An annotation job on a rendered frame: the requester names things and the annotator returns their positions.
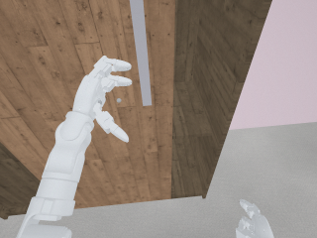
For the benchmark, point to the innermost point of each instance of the left robot forearm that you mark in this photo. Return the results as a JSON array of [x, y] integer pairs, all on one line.
[[56, 192]]

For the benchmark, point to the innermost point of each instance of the left robot hand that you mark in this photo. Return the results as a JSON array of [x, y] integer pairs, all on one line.
[[93, 88]]

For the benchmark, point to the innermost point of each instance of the right robot hand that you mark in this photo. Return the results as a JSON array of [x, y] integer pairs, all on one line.
[[258, 227]]

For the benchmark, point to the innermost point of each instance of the handle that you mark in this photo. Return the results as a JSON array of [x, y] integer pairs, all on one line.
[[140, 36]]

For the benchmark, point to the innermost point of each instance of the robot left upper arm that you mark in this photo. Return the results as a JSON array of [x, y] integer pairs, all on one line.
[[46, 231]]

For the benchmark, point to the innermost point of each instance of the wardrobe door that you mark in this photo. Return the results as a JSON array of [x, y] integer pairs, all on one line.
[[17, 184], [46, 48]]

